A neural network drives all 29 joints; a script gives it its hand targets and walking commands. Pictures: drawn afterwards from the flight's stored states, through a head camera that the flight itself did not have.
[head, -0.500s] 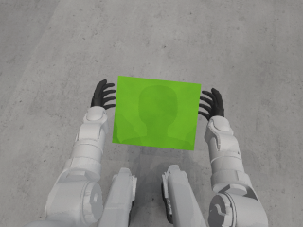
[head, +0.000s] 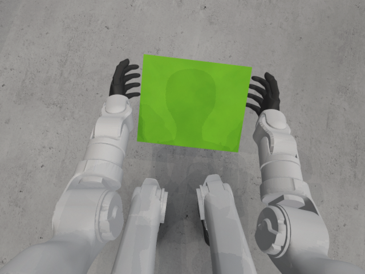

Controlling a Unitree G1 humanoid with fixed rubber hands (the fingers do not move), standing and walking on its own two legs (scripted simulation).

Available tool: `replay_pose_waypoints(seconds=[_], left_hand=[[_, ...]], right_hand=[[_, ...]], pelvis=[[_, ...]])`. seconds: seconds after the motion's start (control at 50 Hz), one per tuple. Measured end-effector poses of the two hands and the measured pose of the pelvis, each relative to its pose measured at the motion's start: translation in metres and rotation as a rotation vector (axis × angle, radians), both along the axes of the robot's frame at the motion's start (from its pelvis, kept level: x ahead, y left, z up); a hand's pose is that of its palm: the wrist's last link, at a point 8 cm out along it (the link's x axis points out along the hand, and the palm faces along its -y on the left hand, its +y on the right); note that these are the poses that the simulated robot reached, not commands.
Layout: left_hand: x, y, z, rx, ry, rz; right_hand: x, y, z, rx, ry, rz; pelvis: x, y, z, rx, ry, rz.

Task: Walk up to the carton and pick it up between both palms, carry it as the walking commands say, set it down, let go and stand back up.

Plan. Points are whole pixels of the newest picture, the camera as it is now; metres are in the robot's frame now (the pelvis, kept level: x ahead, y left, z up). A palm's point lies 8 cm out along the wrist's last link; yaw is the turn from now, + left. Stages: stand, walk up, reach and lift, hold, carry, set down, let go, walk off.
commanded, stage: set down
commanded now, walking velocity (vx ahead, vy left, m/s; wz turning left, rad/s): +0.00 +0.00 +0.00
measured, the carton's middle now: (191, 103) +0.49 -0.04 -0.19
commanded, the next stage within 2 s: none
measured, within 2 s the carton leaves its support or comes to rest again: neither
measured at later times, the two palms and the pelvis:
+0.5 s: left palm (130, 99) +0.50 +0.12 -0.18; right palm (253, 112) +0.46 -0.20 -0.18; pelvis -0.01 -0.01 -0.06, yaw +1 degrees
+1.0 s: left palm (135, 105) +0.52 +0.12 -0.26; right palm (244, 116) +0.47 -0.20 -0.26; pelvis -0.01 -0.01 -0.11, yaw +0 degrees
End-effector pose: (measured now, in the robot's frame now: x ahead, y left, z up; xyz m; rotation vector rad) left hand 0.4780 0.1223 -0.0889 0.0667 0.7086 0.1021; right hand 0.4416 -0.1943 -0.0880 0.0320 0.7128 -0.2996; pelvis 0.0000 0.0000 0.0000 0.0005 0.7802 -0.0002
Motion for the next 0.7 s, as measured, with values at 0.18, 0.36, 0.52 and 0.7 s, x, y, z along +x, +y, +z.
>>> replay_pose_waypoints(seconds=[0.18,0.36,0.52,0.7], left_hand=[[0.008,-0.001,-0.032,0.007,0.004,-0.006],[0.018,-0.003,-0.063,0.013,0.009,-0.015],[0.024,-0.004,-0.091,0.016,0.019,-0.025],[0.029,-0.004,-0.124,0.016,0.034,-0.038]], right_hand=[[0.008,-0.001,-0.034,0.000,0.005,0.004],[0.017,-0.004,-0.067,-0.001,0.009,0.006],[0.022,-0.005,-0.096,0.000,0.019,0.010],[0.026,-0.006,-0.126,-0.001,0.033,0.017]], pelvis=[[-0.006,-0.003,-0.025,0.001,0.016,0.002],[-0.009,-0.005,-0.048,0.005,0.027,0.002],[-0.011,-0.007,-0.067,0.007,0.030,0.002],[-0.012,-0.007,-0.086,0.005,0.024,0.004]])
